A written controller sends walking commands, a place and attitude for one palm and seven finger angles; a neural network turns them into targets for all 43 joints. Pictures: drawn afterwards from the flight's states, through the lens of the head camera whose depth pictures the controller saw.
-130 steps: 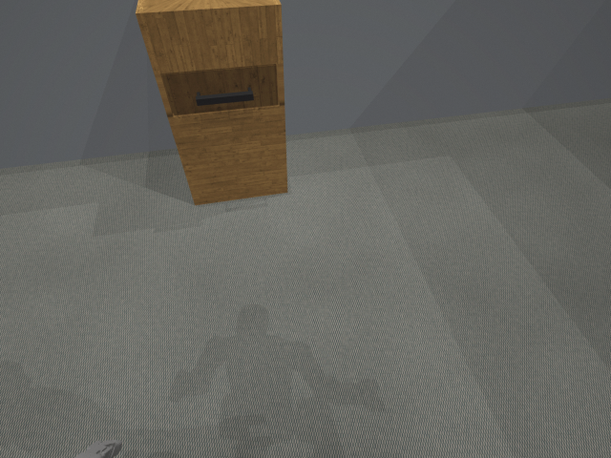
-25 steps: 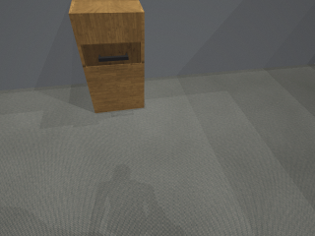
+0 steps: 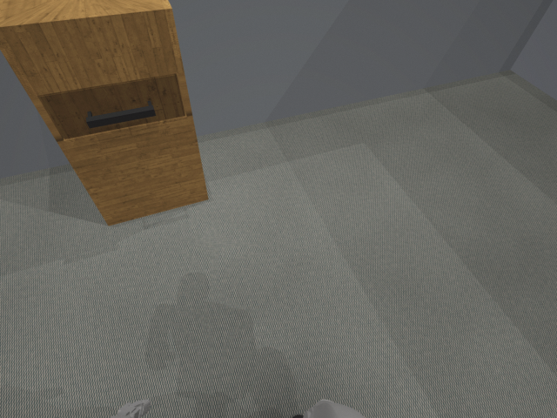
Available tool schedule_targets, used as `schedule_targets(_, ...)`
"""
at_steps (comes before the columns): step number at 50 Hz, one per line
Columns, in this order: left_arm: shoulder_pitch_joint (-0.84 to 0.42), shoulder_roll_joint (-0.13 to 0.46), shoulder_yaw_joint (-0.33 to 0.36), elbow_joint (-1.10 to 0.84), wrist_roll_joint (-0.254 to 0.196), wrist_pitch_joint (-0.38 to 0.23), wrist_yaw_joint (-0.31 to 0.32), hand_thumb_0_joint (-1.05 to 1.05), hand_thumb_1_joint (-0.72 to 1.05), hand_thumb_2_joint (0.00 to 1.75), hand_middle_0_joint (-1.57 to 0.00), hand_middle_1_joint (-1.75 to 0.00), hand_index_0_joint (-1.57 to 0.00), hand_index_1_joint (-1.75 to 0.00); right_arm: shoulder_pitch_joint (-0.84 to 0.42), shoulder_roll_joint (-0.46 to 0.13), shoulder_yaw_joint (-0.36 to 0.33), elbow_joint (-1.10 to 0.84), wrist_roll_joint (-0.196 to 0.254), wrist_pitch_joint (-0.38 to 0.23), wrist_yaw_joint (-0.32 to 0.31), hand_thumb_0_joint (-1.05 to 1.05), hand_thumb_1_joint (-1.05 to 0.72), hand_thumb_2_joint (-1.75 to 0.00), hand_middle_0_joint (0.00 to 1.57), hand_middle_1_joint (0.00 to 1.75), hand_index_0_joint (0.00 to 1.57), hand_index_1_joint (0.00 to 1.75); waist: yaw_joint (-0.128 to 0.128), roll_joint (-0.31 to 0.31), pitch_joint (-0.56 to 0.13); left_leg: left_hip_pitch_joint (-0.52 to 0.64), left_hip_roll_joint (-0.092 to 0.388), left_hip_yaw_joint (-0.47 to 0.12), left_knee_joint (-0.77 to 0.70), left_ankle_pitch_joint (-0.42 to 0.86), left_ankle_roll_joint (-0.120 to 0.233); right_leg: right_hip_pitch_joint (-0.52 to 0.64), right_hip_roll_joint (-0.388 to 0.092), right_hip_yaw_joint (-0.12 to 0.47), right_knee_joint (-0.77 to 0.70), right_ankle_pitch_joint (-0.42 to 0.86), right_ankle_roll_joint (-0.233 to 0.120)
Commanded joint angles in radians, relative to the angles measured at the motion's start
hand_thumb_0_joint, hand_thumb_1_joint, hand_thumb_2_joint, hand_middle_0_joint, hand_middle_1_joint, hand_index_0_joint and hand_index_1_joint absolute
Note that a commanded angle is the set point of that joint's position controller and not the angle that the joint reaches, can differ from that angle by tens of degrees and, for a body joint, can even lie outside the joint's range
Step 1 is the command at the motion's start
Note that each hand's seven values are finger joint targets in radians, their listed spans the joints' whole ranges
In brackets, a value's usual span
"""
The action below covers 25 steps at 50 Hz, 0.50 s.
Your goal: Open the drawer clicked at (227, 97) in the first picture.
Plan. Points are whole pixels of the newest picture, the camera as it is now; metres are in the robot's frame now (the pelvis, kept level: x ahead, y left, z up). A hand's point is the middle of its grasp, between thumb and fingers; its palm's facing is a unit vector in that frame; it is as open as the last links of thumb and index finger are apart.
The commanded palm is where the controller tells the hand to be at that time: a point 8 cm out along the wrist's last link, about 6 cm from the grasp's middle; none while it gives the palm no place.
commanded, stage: walk to a spot facing it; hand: left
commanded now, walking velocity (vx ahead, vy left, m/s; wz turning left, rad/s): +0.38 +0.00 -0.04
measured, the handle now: (121, 112) +0.96 +0.52 -0.19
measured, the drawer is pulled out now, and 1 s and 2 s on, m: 0.00 0.00 0.00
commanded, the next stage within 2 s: turn to face it in 0.52 s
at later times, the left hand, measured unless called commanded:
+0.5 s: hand (126, 397) +0.17 +0.25 -0.16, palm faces +0.00 -0.99 -0.14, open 7.4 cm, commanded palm none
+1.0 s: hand (199, 247) +0.44 +0.18 -0.13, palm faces -0.09 -0.98 -0.17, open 7.3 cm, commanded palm none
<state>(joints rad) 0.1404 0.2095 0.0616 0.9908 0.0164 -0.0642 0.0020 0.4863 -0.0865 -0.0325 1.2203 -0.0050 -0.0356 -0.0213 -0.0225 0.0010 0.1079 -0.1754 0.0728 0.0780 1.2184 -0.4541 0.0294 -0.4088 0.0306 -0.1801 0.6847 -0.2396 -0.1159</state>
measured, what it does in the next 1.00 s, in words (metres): walks ahead: left foot, then right foot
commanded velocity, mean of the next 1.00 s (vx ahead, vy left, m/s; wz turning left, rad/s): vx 0.14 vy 0.00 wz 0.04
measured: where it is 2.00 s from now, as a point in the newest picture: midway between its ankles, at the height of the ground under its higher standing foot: (261, 400)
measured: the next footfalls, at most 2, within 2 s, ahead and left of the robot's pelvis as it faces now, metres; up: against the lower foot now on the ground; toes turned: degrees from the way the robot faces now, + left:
left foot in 0.36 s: +0.28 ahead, +0.17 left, +0.00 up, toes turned +9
right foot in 0.80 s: +0.37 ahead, -0.09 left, +0.00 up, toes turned -18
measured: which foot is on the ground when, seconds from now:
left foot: up 0.00-0.34, down 0.36-0.82, up 0.84-1.00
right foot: down 0.00-0.36, up 0.38-0.78, down 0.80-1.00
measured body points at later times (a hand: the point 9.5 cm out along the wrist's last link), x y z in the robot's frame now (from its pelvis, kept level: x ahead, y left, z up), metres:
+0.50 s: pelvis +0.20 +0.08 +0.03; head +0.21 +0.10 +0.48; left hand +0.17 +0.31 -0.14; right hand +0.27 -0.16 -0.10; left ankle +0.24 +0.16 -0.71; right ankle +0.14 -0.05 -0.62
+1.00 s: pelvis +0.30 +0.04 +0.02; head +0.32 +0.03 +0.47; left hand +0.45 +0.23 -0.12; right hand +0.25 -0.17 -0.14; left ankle +0.28 +0.16 -0.65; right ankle +0.33 -0.08 -0.71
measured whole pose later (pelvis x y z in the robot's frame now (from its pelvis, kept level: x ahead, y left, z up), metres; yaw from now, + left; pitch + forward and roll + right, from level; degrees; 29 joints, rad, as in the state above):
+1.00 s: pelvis +0.30 +0.04 +0.02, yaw -4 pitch -1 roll +0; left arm 0.09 0.11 0.03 0.97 0.02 -0.01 0.03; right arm 0.32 -0.12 -0.05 1.09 -0.01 0.05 0.00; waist -0.06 0.02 0.07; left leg -0.40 0.08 0.10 1.03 -0.51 -0.05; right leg -0.28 -0.12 -0.22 0.56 -0.24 -0.01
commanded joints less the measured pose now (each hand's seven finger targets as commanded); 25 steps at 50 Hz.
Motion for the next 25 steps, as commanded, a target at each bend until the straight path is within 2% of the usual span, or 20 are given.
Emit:
schedule_targets(1, 0.154, 0.084, 0.006, 0.022, 0.004, -0.004, 0.024, 0.00, 0.90, 0.90, -0.20, -0.30, -0.20, -0.30, -0.056, -0.081, -0.015, -0.133, -0.022, -0.011, 0.011, 0.00, -0.90, -0.90, 0.20, 0.30, 0.20, 0.30, 0.018, 0.038, -0.034, -0.354, 0.105, -0.098, 0.129, 0.097, -0.001, 0.089, -0.368, 0.474, -0.482, -0.146, -0.120)
schedule_targets(3, 0.138, 0.074, 0.001, 0.023, 0.009, -0.009, 0.022, 0.00, 0.90, 0.90, -0.20, -0.30, -0.20, -0.30, -0.021, -0.069, -0.016, -0.133, -0.023, 0.009, 0.015, 0.00, -0.90, -0.90, 0.20, 0.30, 0.20, 0.30, -0.023, -0.007, -0.046, -0.304, 0.114, -0.065, 0.002, 0.114, -0.027, 0.011, -0.317, 0.341, -0.495, -0.084, -0.089)
schedule_targets(6, 0.133, 0.082, 0.003, 0.030, 0.008, -0.014, 0.012, 0.00, 0.90, 0.90, -0.20, -0.30, -0.20, -0.30, -0.073, -0.063, -0.018, -0.170, -0.020, 0.018, 0.031, 0.00, -0.90, -0.90, 0.20, 0.30, 0.20, 0.30, -0.033, -0.074, -0.025, -0.272, 0.113, -0.018, -0.202, 0.211, -0.052, -0.035, -0.255, 0.243, -0.524, -0.088, -0.067)
schedule_targets(8, 0.170, 0.081, 0.003, 0.042, 0.007, -0.015, 0.005, 0.00, 0.90, 0.90, -0.20, -0.30, -0.20, -0.30, -0.167, -0.076, -0.021, -0.203, -0.021, 0.011, 0.041, 0.00, -0.90, -0.90, 0.20, 0.30, 0.20, 0.30, -0.001, -0.099, 0.001, -0.274, 0.101, 0.004, -0.321, 0.255, -0.059, -0.011, -0.244, 0.245, -0.531, -0.124, -0.061)
schedule_targets(11, 0.220, 0.094, 0.007, 0.056, 0.009, -0.015, 0.001, 0.00, 0.90, 0.90, -0.20, -0.30, -0.20, -0.30, -0.279, -0.097, -0.023, -0.246, -0.020, -0.005, 0.050, 0.00, -0.90, -0.90, 0.20, 0.30, 0.20, 0.30, 0.034, -0.082, 0.012, -0.273, 0.079, 0.025, -0.449, 0.267, -0.056, 0.077, -0.260, 0.258, -0.507, -0.110, -0.055)
schedule_targets(13, 0.239, 0.100, 0.010, 0.059, 0.010, -0.011, 0.002, 0.00, 0.90, 0.90, -0.20, -0.30, -0.20, -0.30, -0.325, -0.112, -0.024, -0.267, -0.019, -0.015, 0.050, 0.00, -0.90, -0.90, 0.20, 0.30, 0.20, 0.30, 0.042, -0.067, 0.010, -0.241, 0.063, 0.034, -0.518, 0.236, -0.048, 0.130, -0.275, 0.282, -0.474, -0.057, -0.055)
schedule_targets(14, 0.244, 0.102, 0.011, 0.061, 0.009, -0.009, 0.002, 0.00, 0.90, 0.90, -0.20, -0.30, -0.20, -0.30, -0.322, -0.120, -0.026, -0.266, -0.018, -0.020, 0.049, 0.00, -0.90, -0.90, 0.20, 0.30, 0.20, 0.30, 0.035, -0.060, 0.005, -0.203, 0.050, 0.051, -0.567, 0.225, -0.047, 0.152, -0.273, 0.277, -0.446, -0.016, -0.049)
schedule_targets(15, 0.243, 0.104, 0.013, 0.065, 0.008, -0.006, 0.003, 0.00, 0.90, 0.90, -0.20, -0.30, -0.20, -0.30, -0.283, -0.133, -0.028, -0.254, -0.018, -0.025, 0.045, 0.00, -0.90, -0.90, 0.20, 0.30, 0.20, 0.30, 0.017, -0.029, -0.017, -0.123, 0.036, 0.066, -0.631, 0.231, -0.047, 0.157, -0.257, 0.261, -0.389, 0.016, -0.036)
schedule_targets(16, 0.239, 0.094, 0.015, 0.064, 0.004, -0.002, 0.002, 0.00, 0.90, 0.90, -0.20, -0.30, -0.20, -0.30, -0.205, -0.155, -0.033, -0.228, -0.022, -0.033, 0.036, 0.00, -0.90, -0.90, 0.20, 0.30, 0.20, 0.30, -0.018, 0.012, -0.052, 0.018, 0.017, 0.082, -0.705, 0.239, -0.043, 0.127, -0.209, 0.216, -0.266, 0.086, -0.012)
schedule_targets(17, 0.254, 0.056, 0.007, 0.056, -0.002, 0.000, -0.002, 0.00, 0.90, 0.90, -0.20, -0.30, -0.20, -0.30, -0.083, -0.227, -0.049, -0.194, -0.029, -0.041, 0.023, 0.00, -0.90, -0.90, 0.20, 0.30, 0.20, 0.30, -0.064, 0.140, -0.122, 0.229, 0.125, -0.073, -0.789, 0.189, -0.002, 0.008, -0.136, 0.166, -0.028, 0.098, 0.030)
schedule_targets(18, 0.260, 0.001, -0.001, 0.033, -0.008, -0.002, -0.010, 0.00, 0.90, 0.90, -0.20, -0.30, -0.20, -0.30, 0.048, -0.343, -0.075, -0.171, -0.040, -0.042, 0.015, 0.00, -0.90, -0.90, 0.20, 0.30, 0.20, 0.30, -0.094, 0.349, -0.194, 0.367, 0.391, -0.387, -0.912, 0.204, 0.096, -0.177, -0.025, 0.048, 0.293, -0.258, 0.081)
schedule_targets(19, 0.212, 0.035, 0.002, 0.017, 0.006, 0.001, -0.001, 0.00, 0.90, 0.90, -0.20, -0.30, -0.20, -0.30, 0.051, -0.326, -0.068, -0.162, -0.032, -0.032, 0.009, 0.00, -0.90, -0.90, 0.20, 0.30, 0.20, 0.30, -0.103, 0.293, -0.191, 0.301, 0.436, -0.438, -0.987, 0.096, 0.123, -0.217, -0.042, 0.138, 0.470, -0.347, 0.072)
schedule_targets(20, 0.166, 0.032, 0.003, 0.009, 0.006, 0.005, -0.003, 0.00, 0.90, 0.90, -0.20, -0.30, -0.20, -0.30, -0.015, -0.293, -0.058, -0.184, -0.026, -0.032, 0.004, 0.00, -0.90, -0.90, 0.20, 0.30, 0.20, 0.30, -0.079, 0.210, -0.128, 0.214, 0.435, -0.410, -0.996, 0.087, 0.128, -0.271, -0.090, 0.162, 0.561, -0.277, 0.071)
schedule_targets(21, 0.141, 0.028, 0.011, 0.013, 0.009, 0.012, -0.012, 0.00, 0.90, 0.90, -0.20, -0.30, -0.20, -0.30, -0.083, -0.247, -0.046, -0.202, -0.025, -0.035, 0.003, 0.00, -0.90, -0.90, 0.20, 0.30, 0.20, 0.30, -0.055, 0.136, -0.054, 0.119, 0.412, -0.327, -1.019, 0.077, 0.121, -0.280, -0.125, 0.174, 0.591, -0.202, 0.078)
schedule_targets(22, 0.156, 0.016, 0.014, 0.020, 0.014, 0.022, -0.019, 0.00, 0.90, 0.90, -0.20, -0.30, -0.20, -0.30, -0.132, -0.209, -0.036, -0.215, -0.025, -0.041, 0.000, 0.00, -0.90, -0.90, 0.20, 0.30, 0.20, 0.30, -0.021, 0.093, -0.027, 0.054, 0.374, -0.238, -1.031, 0.113, 0.095, -0.252, -0.144, 0.179, 0.579, -0.143, 0.087)
schedule_targets(23, 0.183, -0.002, 0.015, 0.029, 0.018, 0.035, -0.021, 0.00, 0.90, 0.90, -0.20, -0.30, -0.20, -0.30, -0.160, -0.189, -0.032, -0.216, -0.023, -0.047, -0.003, 0.00, -0.90, -0.90, 0.20, 0.30, 0.20, 0.30, 0.007, 0.082, -0.026, 0.021, 0.341, -0.140, -1.028, 0.196, 0.072, -0.221, -0.148, 0.172, 0.566, -0.094, 0.098)
schedule_targets(24, 0.206, -0.015, 0.017, 0.032, 0.018, 0.049, -0.022, 0.00, 0.90, 0.90, -0.20, -0.30, -0.20, -0.30, -0.166, -0.181, -0.028, -0.217, -0.020, -0.051, -0.005, 0.00, -0.90, -0.90, 0.20, 0.30, 0.20, 0.30, 0.022, 0.101, -0.035, -0.002, 0.316, -0.065, -1.025, 0.268, 0.061, -0.198, -0.150, 0.163, 0.559, -0.058, 0.110)
schedule_targets(25, 0.215, -0.014, 0.021, 0.030, 0.016, 0.056, -0.023, 0.00, 0.90, 0.90, -0.20, -0.30, -0.20, -0.30, -0.168, -0.172, -0.027, -0.211, -0.017, -0.056, -0.009, 0.00, -0.90, -0.90, 0.20, 0.30, 0.20, 0.30, 0.033, 0.109, -0.056, 0.000, 0.298, -0.019, -1.011, 0.364, 0.059, -0.185, -0.151, 0.158, 0.542, -0.030, 0.118)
